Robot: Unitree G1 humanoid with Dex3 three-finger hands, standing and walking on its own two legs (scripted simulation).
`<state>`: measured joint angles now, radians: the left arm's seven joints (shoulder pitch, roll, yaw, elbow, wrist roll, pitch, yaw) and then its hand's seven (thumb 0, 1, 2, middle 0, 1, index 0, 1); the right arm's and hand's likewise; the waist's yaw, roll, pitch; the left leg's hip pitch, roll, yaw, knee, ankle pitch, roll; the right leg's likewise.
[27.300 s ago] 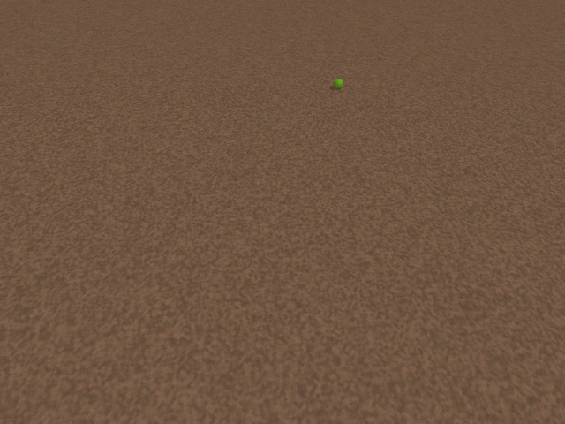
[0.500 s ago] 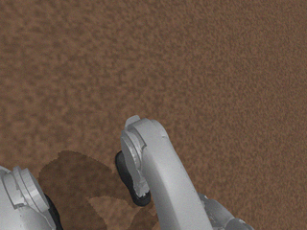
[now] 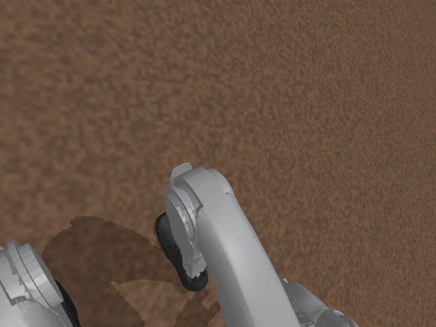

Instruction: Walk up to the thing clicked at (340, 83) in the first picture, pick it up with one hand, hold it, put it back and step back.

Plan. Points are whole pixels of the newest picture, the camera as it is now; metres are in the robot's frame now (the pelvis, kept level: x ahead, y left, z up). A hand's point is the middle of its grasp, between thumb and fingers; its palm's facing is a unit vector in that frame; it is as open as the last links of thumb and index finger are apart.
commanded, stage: open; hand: left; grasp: from above
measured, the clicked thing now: out of the picture +0.48 +0.32 -0.27
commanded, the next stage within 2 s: withdraw in 1.00 s
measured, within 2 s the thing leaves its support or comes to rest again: rests again in 0.26 s
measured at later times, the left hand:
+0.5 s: hand out of the picture +0.47 +0.32 -0.24, palm faces -0.43 -0.16 -0.89, open 11.1 cm
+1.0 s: hand out of the picture +0.46 +0.32 -0.24, palm faces -0.43 -0.16 -0.89, open 14.1 cm
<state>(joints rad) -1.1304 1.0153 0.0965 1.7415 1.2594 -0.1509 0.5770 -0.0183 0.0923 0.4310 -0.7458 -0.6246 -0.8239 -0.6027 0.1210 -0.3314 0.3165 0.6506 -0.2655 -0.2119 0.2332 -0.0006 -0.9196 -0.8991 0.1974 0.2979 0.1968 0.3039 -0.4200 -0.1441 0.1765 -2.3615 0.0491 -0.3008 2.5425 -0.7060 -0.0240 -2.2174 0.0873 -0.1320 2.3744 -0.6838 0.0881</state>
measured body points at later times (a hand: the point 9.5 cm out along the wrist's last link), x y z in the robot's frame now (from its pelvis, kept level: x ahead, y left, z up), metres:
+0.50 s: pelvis +0.00 +0.00 +0.00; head +0.28 +0.13 +0.33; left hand +0.48 +0.32 -0.19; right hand +0.04 -0.24 -0.05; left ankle +0.06 +0.14 -0.27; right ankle +0.11 -0.13 -0.27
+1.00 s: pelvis +0.00 +0.00 +0.01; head +0.28 +0.13 +0.33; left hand +0.48 +0.32 -0.19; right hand +0.04 -0.25 -0.04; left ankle +0.06 +0.14 -0.27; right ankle +0.11 -0.13 -0.27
